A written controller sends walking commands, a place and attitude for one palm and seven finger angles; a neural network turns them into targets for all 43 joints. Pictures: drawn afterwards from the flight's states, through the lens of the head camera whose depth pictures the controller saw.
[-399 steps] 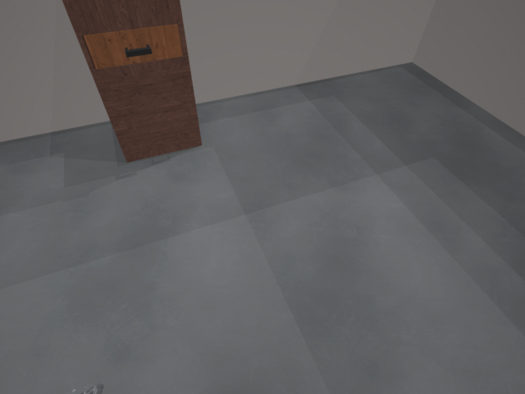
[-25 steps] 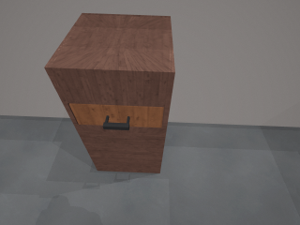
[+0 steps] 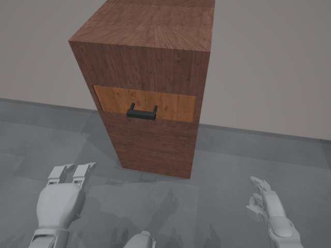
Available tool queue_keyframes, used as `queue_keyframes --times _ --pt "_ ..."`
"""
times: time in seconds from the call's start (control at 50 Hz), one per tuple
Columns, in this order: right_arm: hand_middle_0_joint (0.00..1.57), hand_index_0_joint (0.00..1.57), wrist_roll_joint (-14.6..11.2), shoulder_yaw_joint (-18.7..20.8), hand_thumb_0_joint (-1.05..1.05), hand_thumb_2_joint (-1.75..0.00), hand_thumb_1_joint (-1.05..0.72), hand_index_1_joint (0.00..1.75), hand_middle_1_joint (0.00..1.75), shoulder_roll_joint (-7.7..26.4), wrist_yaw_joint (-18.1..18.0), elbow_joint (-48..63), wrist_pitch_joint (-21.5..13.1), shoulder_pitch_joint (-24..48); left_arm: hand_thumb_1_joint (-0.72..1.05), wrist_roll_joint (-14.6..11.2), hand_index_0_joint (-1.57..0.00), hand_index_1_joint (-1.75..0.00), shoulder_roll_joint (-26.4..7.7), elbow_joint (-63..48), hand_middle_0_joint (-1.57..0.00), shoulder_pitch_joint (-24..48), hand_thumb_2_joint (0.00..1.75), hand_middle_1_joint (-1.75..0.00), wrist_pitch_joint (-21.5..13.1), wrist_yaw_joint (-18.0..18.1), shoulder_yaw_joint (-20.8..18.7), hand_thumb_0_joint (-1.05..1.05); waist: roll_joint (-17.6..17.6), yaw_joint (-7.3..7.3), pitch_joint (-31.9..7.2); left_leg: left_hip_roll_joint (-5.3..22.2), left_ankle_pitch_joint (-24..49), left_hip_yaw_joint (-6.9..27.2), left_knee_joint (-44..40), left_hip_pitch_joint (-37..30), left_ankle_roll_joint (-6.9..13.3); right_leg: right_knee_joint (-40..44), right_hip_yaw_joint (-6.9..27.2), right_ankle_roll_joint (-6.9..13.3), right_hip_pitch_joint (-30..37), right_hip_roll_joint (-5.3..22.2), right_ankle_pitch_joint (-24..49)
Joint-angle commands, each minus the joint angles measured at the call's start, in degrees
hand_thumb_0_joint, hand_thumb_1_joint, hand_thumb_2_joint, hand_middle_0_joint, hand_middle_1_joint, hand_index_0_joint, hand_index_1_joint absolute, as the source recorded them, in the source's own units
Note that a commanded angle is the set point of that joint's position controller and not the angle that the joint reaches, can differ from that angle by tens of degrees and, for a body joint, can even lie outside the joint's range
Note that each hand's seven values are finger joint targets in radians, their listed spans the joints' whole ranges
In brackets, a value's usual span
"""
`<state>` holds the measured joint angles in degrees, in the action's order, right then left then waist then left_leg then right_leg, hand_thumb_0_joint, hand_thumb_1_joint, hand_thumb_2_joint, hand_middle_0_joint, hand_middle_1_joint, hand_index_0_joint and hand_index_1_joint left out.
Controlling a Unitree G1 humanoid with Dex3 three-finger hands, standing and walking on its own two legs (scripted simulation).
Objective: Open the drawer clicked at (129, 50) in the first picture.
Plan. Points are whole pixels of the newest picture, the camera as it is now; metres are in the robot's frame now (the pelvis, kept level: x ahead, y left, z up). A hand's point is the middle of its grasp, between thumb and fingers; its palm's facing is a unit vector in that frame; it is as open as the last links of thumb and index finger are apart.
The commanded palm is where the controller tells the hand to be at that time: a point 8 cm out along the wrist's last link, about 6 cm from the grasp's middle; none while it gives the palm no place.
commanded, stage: raise the hand with hooked fingers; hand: left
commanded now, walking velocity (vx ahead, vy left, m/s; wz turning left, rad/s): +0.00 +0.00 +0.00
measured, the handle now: (142, 110) +0.58 +0.19 -0.09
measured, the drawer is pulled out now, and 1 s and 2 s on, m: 0.00 0.00 0.00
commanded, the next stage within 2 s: move the hooked fingers above the handle in 1.36 s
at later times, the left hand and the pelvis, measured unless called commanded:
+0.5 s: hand (81, 153) +0.29 +0.25 +0.07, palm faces +0.06 -0.08 -0.99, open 12.2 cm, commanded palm +0.27 +0.25 +0.13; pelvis +0.03 +0.01 +0.04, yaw -2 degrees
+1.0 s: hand (73, 116) +0.35 +0.27 +0.13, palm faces +0.04 -0.07 -1.00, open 13.8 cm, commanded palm +0.32 +0.27 +0.19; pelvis +0.03 +0.04 +0.06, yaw -1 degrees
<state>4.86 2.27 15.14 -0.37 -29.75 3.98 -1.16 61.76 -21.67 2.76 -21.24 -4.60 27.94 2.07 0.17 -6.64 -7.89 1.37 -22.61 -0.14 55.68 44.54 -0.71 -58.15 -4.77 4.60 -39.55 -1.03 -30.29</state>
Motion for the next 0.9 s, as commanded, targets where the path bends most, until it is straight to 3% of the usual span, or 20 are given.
queue_keyframes --times 0.0,0.1,0.14,0.22,0.32,0.42,0.44,0.64,0.8,0.88 --pt "0.2 0.2 -0.45 0.53 0.0 -0.9 -0.9 0.3 0.3 3.48 -1.27 6.35 -2.14 2.64 0.25 -2.04 -0.25 -0.72 -10.23 -14.23 -0.25 18.24 0.62 -0.72 0.87 1.25 -4.82 0.0 3.43 5.89 -11.14 -4.47 6.92 0.41 -3.54 -14.8 3.55 17.21 14.03 -1.79 1.49 0.62 12.5" --pt "0.2 0.2 -1.96 -0.9 0.0 -0.9 -0.9 0.3 0.3 3.38 -1.94 5.87 -0.57 2.9 0.13 -4.81 -0.25 -0.8 -11.59 -7.54 -0.25 10.5 0.57 -0.8 7.26 -5.28 -6.28 0.0 -3.05 3.18 -10.39 -4.37 10.71 -0.25 -10.04 -12.85 3.06 20.27 14.36 -3.23 15.08 1.35 25.35" --pt "0.2 0.2 -2.35 -1.19 0.0 -0.9 -0.9 0.3 0.3 3.32 -2.19 5.64 -0.46 2.83 0.08 -5.83 -0.26 -0.82 -11.57 -7.88 -0.26 9.6 0.55 -0.82 7.48 -7.76 -6.13 0.0 -5.04 2.8 -8.35 -4.37 10.96 -0.39 -12.46 -12.76 2.77 21.34 14.13 -4.05 18.11 1.98 28.57" --pt "0.2 0.2 -1.88 -0.83 0.0 -0.9 -0.9 0.3 0.3 3.22 -2.22 5.02 -0.99 1.83 -0.01 -5.59 -0.27 -0.88 -12.76 -10.04 -0.27 11.28 0.51 -0.88 4.3 -9.1 -8.08 0.0 -3.4 2.1 -7.87 -4.18 12.6 -0.76 -15.12 -15.89 3.0 22.28 12.12 -3.98 19.59 2.13 29.66" --pt "0.2 0.2 -1.62 0.81 0.0 -0.9 -0.9 0.3 0.3 3.57 -1.63 4.18 -1.6 -0.27 -0.13 -5.27 -0.27 -0.96 -12.86 -12.32 -0.27 14.52 0.46 -0.96 0.62 -5.92 -9.62 0.0 -1.08 2.49 -9.96 -4.38 14.41 -0.94 -15.81 -19.42 3.19 22.01 9.72 -3.32 18.4 1.41 28.26" --pt "0.2 0.2 -2.28 2.08 0.0 -0.9 -0.9 0.3 0.3 4.41 -1.12 3.54 -1.18 -0.71 -0.24 -5.1 -0.28 -1.03 -12.24 -12.12 -0.28 18.89 0.41 -1.03 2.85 -4.47 -8.2 0.0 -0.24 3.3 -10.91 -4.19 16.96 -1.54 -16.32 -22.92 3.34 22.03 7.65 -3.13 17.55 0.89 29.32" --pt "0.2 0.2 -2.51 2.17 0.0 -0.9 -0.9 0.3 0.3 4.57 -1.07 3.53 -1.01 -0.43 -0.27 -5.15 -0.28 -1.05 -12.0 -12.71 -0.28 19.66 0.4 -1.05 3.57 -4.8 -7.44 0.0 1.36 3.31 -11.2 -4.12 18.05 -1.53 -16.69 -24.28 3.32 21.96 7.1 -2.95 17.51 0.71 29.9" --pt "0.2 0.2 -4.12 0.86 0.0 -0.9 -0.9 0.3 0.3 4.61 -1.38 3.84 0.77 0.9 -0.5 -5.82 -0.3 -1.2 -13.04 -11.1 -0.3 27.52 0.3 -1.2 8.98 -12.7 -4.67 0.0 0.72 2.93 -7.85 -3.14 23.29 -0.82 -21.67 -30.74 3.2 24.99 4.41 -2.77 19.86 -0.26 29.28" --pt "0.2 0.2 -4.55 -0.18 0.0 -0.9 -0.9 0.3 0.3 4.44 -1.64 3.85 1.89 1.12 -0.5 -6.51 -0.3 -1.2 -14.58 -9.82 -0.3 37.08 0.3 -1.2 9.15 -18.26 -4.18 0.0 1.05 3.16 -7.64 -3.05 24.92 -0.53 -24.24 -34.22 3.05 27.87 3.97 -2.68 22.35 -0.6 28.88" --pt "0.2 0.2 -4.47 -0.38 0.0 -0.9 -0.9 0.3 0.3 4.37 -1.7 3.49 2.17 0.65 -0.5 -6.78 -0.3 -1.2 -15.63 -10.47 -0.3 41.65 0.3 -1.2 8.15 -20.15 -4.0 0.0 2.95 3.26 -9.16 -2.95 26.65 0.04 -24.98 -36.4 2.91 28.37 3.54 -2.52 23.13 -0.59 28.94"
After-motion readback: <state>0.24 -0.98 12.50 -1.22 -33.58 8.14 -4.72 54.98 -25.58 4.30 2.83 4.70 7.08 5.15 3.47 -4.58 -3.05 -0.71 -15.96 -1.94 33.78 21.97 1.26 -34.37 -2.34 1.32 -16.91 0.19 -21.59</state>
